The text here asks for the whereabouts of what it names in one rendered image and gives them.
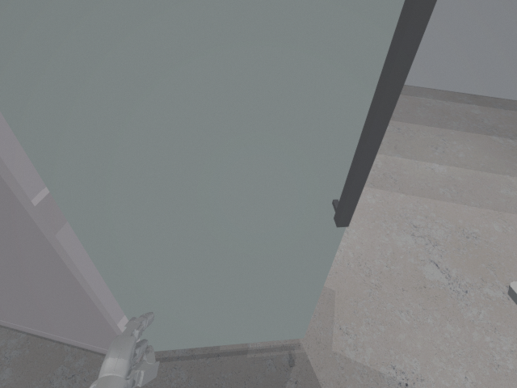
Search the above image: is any left robot hand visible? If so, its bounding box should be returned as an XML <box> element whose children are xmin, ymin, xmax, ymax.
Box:
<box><xmin>98</xmin><ymin>312</ymin><xmax>160</xmax><ymax>388</ymax></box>

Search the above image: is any fridge door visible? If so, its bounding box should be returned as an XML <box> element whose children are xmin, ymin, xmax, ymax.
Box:
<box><xmin>0</xmin><ymin>0</ymin><xmax>405</xmax><ymax>352</ymax></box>

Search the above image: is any handle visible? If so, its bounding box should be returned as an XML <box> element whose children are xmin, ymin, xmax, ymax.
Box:
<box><xmin>332</xmin><ymin>0</ymin><xmax>437</xmax><ymax>227</ymax></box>

